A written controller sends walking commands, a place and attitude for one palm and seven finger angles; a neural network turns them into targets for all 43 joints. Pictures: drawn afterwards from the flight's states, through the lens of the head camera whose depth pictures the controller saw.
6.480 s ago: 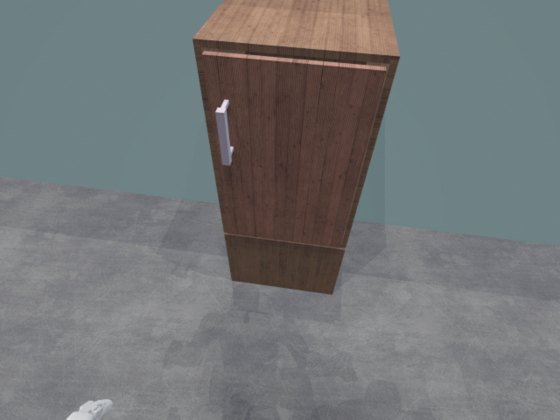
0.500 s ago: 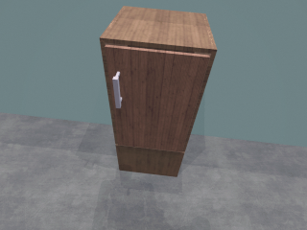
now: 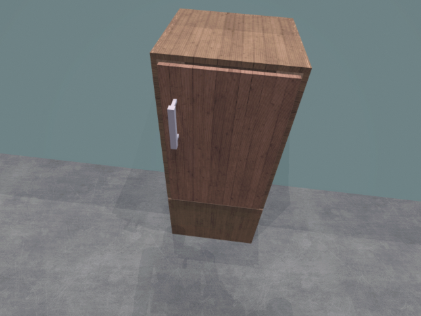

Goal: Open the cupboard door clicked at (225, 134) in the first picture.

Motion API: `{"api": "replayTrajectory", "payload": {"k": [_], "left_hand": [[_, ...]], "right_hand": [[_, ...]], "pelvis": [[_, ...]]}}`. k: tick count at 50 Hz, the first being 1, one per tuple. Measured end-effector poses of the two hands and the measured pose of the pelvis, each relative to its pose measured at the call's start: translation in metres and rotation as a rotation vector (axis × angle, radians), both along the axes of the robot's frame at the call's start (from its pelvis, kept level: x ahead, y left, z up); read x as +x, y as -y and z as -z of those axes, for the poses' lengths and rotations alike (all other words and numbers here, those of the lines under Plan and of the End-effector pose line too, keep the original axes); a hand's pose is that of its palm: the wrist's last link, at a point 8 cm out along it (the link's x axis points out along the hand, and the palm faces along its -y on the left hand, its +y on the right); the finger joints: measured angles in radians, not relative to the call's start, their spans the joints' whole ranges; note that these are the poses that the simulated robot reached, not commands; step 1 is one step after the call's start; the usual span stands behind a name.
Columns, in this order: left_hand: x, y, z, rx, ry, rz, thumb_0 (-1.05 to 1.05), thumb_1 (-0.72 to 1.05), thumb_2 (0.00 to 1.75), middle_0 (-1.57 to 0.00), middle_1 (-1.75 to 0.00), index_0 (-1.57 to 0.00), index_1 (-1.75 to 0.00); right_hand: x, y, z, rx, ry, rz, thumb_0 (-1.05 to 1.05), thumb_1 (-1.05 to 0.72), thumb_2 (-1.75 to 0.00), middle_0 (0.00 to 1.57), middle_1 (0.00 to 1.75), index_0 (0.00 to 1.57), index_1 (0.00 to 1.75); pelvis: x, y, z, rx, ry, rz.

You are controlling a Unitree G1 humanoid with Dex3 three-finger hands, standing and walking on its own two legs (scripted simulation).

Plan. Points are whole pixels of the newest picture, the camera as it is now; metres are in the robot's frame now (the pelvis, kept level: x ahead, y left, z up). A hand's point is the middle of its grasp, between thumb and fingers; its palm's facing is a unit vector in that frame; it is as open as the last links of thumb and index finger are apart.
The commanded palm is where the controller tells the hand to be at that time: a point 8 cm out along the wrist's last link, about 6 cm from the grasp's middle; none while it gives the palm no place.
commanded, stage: come to a stop and stand still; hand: left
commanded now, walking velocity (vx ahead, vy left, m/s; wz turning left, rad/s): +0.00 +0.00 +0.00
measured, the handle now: (174, 124) +0.63 +0.15 +0.00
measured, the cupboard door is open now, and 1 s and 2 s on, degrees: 0 0 0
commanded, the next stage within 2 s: look again from close up in 0.06 s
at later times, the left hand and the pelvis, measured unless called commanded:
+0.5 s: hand out of the picture +0.00 +0.15 -0.17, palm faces +0.03 -0.99 -0.15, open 7.4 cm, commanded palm none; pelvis +0.03 +0.00 +0.00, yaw -1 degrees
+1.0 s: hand out of the picture +0.03 +0.14 -0.17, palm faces +0.03 -0.99 -0.15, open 7.4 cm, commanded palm none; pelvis +0.06 -0.01 +0.01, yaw -1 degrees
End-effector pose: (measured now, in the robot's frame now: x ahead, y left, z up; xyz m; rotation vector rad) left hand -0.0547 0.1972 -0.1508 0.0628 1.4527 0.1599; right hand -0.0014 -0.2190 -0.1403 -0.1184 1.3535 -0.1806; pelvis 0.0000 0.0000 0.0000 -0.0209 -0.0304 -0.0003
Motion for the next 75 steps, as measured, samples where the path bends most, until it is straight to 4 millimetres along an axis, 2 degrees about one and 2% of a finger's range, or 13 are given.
{"api": "replayTrajectory", "payload": {"k": [7, 14, 30, 36, 55, 63, 69, 75], "left_hand": [[0.001, -0.006, -0.004, 0.02, -0.013, 0.003, 0.0, 0.91, 0.9, -0.2, -0.3, -0.2, -0.29], [0.011, -0.006, -0.006, 0.027, -0.014, 0.015, 0.0, 0.91, 0.9, -0.2, -0.3, -0.2, -0.29], [0.063, 0.003, -0.005, 0.011, 0.05, 0.051, 0.0, 0.91, 0.9, -0.2, -0.3, -0.2, -0.29], [0.077, 0.003, -0.005, 0.011, 0.063, 0.061, 0.0, 0.91, 0.9, -0.2, -0.3, -0.2, -0.29], [0.084, 0.006, -0.005, 0.001, 0.008, 0.049, 0.0, 0.91, 0.9, -0.2, -0.3, -0.2, -0.29], [0.093, 0.005, -0.004, -0.005, 0.012, 0.052, 0.0, 0.91, 0.9, -0.2, -0.3, -0.2, -0.29], [0.102, 0.0, -0.002, 0.008, 0.031, 0.068, 0.0, 0.91, 0.9, -0.2, -0.3, -0.2, -0.29], [0.109, -0.015, -0.005, 0.043, 0.037, 0.078, 0.0, 0.91, 0.9, -0.2, -0.3, -0.2, -0.29]], "right_hand": [[0.004, -0.003, 0.003, 0.015, -0.003, 0.003, 0.01, -0.92, -0.9, 0.2, 0.3, 0.2, 0.3], [0.006, -0.002, 0.002, 0.02, -0.016, 0.011, 0.01, -0.92, -0.9, 0.2, 0.3, 0.2, 0.3], [0.014, 0.0, -0.002, 0.022, -0.041, 0.022, 0.0, -0.91, -0.9, 0.2, 0.3, 0.2, 0.3], [0.02, -0.001, -0.003, 0.021, -0.039, 0.023, 0.0, -0.91, -0.9, 0.2, 0.3, 0.2, 0.3], [0.038, -0.002, -0.003, 0.016, -0.065, 0.019, 0.0, -0.91, -0.9, 0.2, 0.3, 0.2, 0.3], [0.047, -0.004, -0.005, 0.009, -0.058, 0.015, 0.01, -0.91, -0.9, 0.2, 0.3, 0.2, 0.3], [0.051, -0.004, -0.004, 0.005, -0.05, -0.002, 0.01, -0.92, -0.9, 0.2, 0.3, 0.2, 0.3], [0.061, -0.002, 0.006, 0.015, -0.022, -0.035, 0.01, -0.92, -0.9, 0.2, 0.3, 0.2, 0.3]], "pelvis": [[0.006, -0.001, -0.001, 0.009, 0.003, 0.003], [0.012, 0.001, -0.002, 0.01, -0.007, 0.008], [0.031, 0.006, -0.005, 0.012, -0.012, 0.012], [0.037, 0.008, -0.006, 0.012, -0.011, 0.014], [0.062, 0.008, -0.007, 0.011, -0.013, 0.016], [0.067, 0.006, -0.007, 0.01, -0.01, 0.018], [0.068, 0.002, -0.005, 0.005, -0.018, 0.012], [0.07, -0.002, 0.001, 0.013, -0.031, 0.004]]}}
